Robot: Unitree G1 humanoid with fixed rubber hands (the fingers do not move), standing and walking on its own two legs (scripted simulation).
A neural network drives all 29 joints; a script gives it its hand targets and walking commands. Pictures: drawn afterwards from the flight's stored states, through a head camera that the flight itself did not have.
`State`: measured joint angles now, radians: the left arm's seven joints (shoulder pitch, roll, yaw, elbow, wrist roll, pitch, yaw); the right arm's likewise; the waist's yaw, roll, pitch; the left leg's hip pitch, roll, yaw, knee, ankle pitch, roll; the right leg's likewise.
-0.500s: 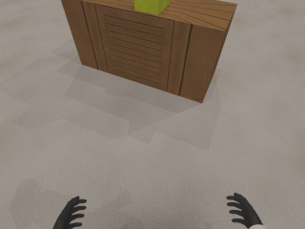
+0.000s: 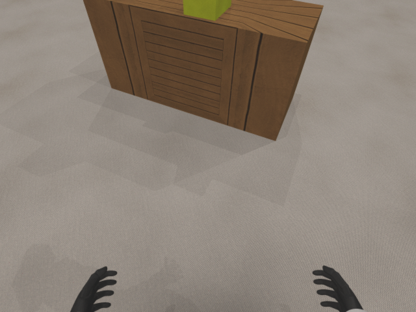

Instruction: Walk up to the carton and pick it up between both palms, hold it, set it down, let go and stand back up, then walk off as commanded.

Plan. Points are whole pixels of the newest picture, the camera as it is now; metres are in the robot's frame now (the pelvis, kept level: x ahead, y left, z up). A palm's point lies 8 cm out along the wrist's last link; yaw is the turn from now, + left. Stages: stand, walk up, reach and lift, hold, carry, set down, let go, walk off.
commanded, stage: stand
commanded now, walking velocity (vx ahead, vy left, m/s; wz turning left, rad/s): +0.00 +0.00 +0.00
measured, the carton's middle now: out of the picture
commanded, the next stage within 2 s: none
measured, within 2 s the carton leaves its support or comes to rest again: neither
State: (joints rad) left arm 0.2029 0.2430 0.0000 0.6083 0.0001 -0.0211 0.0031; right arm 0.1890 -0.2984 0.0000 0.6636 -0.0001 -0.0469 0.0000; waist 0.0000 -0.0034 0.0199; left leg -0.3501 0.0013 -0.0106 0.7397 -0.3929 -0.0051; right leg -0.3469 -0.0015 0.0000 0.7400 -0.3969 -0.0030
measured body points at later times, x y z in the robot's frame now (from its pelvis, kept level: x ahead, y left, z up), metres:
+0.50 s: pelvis +0.00 +0.00 +0.00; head +0.01 +0.00 +0.45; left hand +0.16 +0.25 -0.09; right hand +0.15 -0.27 -0.09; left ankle +0.00 +0.12 -0.71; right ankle +0.00 -0.12 -0.71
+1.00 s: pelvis -0.01 +0.00 +0.00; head +0.00 +0.00 +0.45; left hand +0.15 +0.25 -0.09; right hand +0.14 -0.27 -0.10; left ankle +0.00 +0.12 -0.71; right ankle +0.00 -0.12 -0.71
